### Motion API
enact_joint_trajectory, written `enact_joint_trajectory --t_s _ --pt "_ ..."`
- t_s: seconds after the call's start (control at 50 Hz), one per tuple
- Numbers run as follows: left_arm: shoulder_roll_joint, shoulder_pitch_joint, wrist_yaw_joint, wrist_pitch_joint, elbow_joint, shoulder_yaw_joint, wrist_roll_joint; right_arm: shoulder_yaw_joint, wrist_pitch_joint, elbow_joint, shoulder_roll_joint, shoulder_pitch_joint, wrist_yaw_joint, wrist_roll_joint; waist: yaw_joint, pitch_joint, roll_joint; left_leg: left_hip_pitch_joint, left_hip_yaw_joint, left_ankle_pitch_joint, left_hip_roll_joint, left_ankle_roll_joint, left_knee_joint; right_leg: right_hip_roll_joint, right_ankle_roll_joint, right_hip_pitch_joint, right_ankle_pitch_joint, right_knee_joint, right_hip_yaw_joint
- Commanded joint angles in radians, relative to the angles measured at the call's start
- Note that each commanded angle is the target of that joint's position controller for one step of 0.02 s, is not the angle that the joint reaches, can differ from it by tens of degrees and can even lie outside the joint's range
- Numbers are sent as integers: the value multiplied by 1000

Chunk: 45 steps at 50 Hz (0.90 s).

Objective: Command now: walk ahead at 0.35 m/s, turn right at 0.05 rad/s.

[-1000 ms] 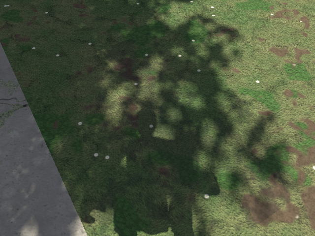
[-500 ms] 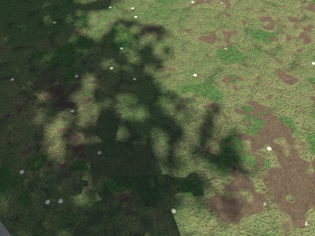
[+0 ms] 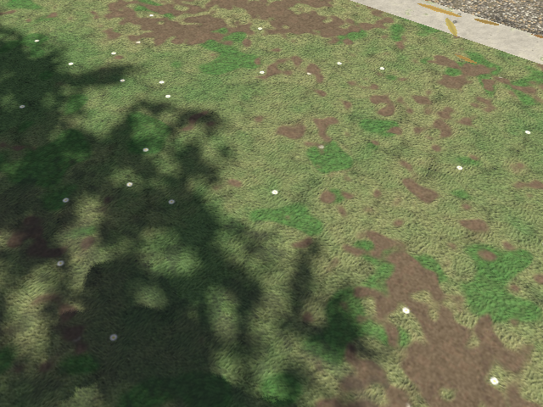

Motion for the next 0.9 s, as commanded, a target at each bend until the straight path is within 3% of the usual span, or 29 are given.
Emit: enact_joint_trajectory --t_s 0.02,0.06,0.1,0.12,0.14,0.16,0.18,0.2,0.24,0.26,0.3,0.36,0.42,0.5,0.52,0.56,0.58,0.6,0.62,0.64,0.66,0.68,0.7,0.72,0.74,0.76,0.8,0.84,0.9 --pt "28 -149 -14 -33 -110 -3 -10 -47 -14 -55 -194 -12 7 11 -21 68 184 -19 -178 -82 191 194 -152 16 -5 1 -17 -147 -50" --pt "45 -96 -18 -35 -95 3 -15 -48 -9 -56 -205 -28 16 23 21 68 167 -83 -185 -111 204 186 -114 25 -27 132 56 -260 -62" --pt "81 42 -8 -31 -47 23 -18 -33 -10 -55 -168 -37 22 16 91 24 134 -184 -154 -74 169 145 -5 37 -54 364 84 -310 -54" --pt "126 170 3 -32 -25 40 -16 -12 -17 -66 -106 -63 27 2 157 -40 51 -290 -69 -44 99 90 220 -73 -93 541 39 -350 88" --pt "258 263 10 -26 -24 67 7 11 -41 -122 -29 -63 26 -8 164 -115 -256 -574 64 -186 -20 16 599 -321 -222 738 -93 -448 490" --pt "237 303 0 -38 -7 62 14 -9 -61 -140 -111 -107 19 15 190 -101 -237 -707 -42 -307 -23 17 813 -391 -322 682 -252 -543 720" --pt "170 244 -6 -48 -11 37 10 -25 -69 -142 -161 -121 24 34 153 1 -175 -776 -70 -226 35 43 881 -366 -301 628 -300 -552 635" --pt "125 191 -9 -53 -20 22 10 -24 -69 -132 -156 -130 28 31 131 44 -136 -769 -62 -127 65 57 876 -309 -271 568 -246 -564 523" --pt "94 113 -14 -52 -27 8 13 -27 -65 -122 -135 -138 33 2 87 84 -82 -708 -60 -5 101 49 796 -239 -234 459 -26 -600 371" --pt "92 102 -13 -52 -26 7 14 -24 -59 -118 -119 -132 38 0 73 81 -84 -673 -48 37 103 40 775 -216 -226 426 68 -616 315" --pt "97 109 -7 -58 -12 10 14 -18 -46 -114 -94 -135 43 -1 63 73 -70 -667 -29 110 97 15 720 -198 -226 416 225 -632 219" --pt "109 131 3 -59 21 13 16 -5 -36 -138 -63 -220 44 1 87 91 -53 -644 -21 244 80 -4 538 -178 -202 395 326 -642 97" --pt "131 155 11 -61 51 17 14 5 -38 -170 -49 -319 56 8 122 112 -55 -580 2 358 48 9 374 -182 -179 384 322 -658 20" --pt "142 186 13 -54 93 22 3 5 -40 -221 -57 -408 79 15 139 142 -39 -589 3 340 26 52 267 -232 -160 494 357 -631 -31" --pt "145 185 15 -48 99 23 1 4 -41 -232 -62 -417 86 14 135 140 -39 -588 14 303 16 67 253 -242 -151 530 419 -604 -44" --pt "170 168 23 -35 98 30 4 -7 -40 -245 -84 -394 94 9 106 92 -66 -503 69 205 -34 102 245 -243 -127 579 744 -496 -80" --pt "188 164 29 -26 94 34 6 -20 -36 -241 -109 -340 92 8 75 38 -92 -421 101 149 -72 121 255 -237 -113 601 943 -394 -97" --pt "198 150 37 -14 89 35 9 -43 -32 -214 -148 -211 88 9 2 -40 -97 -253 126 143 -116 148 231 -214 -91 578 1068 -212 -129" --pt "194 151 46 -13 76 29 11 -71 -26 -181 -204 -51 73 11 -76 -126 -65 30 59 182 -100 188 213 -182 -55 403 979 33 -145" --pt "86 243 38 -32 29 -7 38 -97 -23 -174 -319 57 56 0 -37 -271 175 456 -400 168 175 341 223 -50 8 -18 303 448 -134" --pt "67 250 18 -72 25 -28 30 -84 -28 -179 -289 69 58 12 -27 -436 222 610 -864 -24 314 460 20 89 22 -233 -286 662 73" --pt "149 131 3 -96 -2 -5 -13 -69 -27 -177 -228 47 55 4 -64 -317 141 532 -744 -88 274 385 -27 19 3 -335 -214 692 145" --pt "147 58 2 -108 -29 -11 -23 -61 -27 -183 -199 -13 51 6 -38 -173 74 362 -599 -45 235 341 -40 -25 -12 -345 -128 624 121" --pt "137 33 10 -110 -32 -11 -2 -52 -26 -198 -179 -84 49 4 12 -79 -10 181 -496 56 193 314 -57 -64 -9 -300 -73 529 106" --pt "146 40 17 -101 -31 -2 17 -44 -28 -215 -154 -133 47 -5 53 -37 -3 53 -423 152 156 300 -82 -94 -2 -225 -36 459 104" --pt "143 60 18 -86 -31 1 23 -41 -28 -227 -146 -160 45 -12 82 -19 28 -31 -393 194 130 301 -108 -104 8 -173 -18 430 102" --pt "117 82 23 -63 -27 -4 34 -44 -34 -218 -153 -162 39 -7 101 -6 49 -124 -333 287 109 313 -129 -106 39 -139 6 366 79" --pt "97 26 30 -54 -47 -11 41 -50 -37 -202 -175 -139 28 -4 90 21 47 -180 -277 334 83 305 -135 -96 66 -148 92 259 62" --pt "66 -105 27 -60 -74 -24 37 -53 -27 -181 -186 -91 14 8 36 32 65 -191 -232 269 29 250 -108 -56 74 -114 299 8 55"
Velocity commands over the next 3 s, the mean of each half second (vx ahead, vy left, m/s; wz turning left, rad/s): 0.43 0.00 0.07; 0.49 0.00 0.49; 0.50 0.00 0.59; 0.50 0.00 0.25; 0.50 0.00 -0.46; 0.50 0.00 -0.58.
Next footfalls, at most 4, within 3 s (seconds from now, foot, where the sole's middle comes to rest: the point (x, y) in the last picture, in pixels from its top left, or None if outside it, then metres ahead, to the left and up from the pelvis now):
0.12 right None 0.11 -0.14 -0.78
0.62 left None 0.44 0.10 -0.78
1.10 right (267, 324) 0.75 -0.03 -0.78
1.62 left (129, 302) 0.84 0.36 -0.78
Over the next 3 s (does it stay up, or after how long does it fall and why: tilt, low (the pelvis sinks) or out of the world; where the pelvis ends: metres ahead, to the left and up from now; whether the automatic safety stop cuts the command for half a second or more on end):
stays up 1.40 0.63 0.00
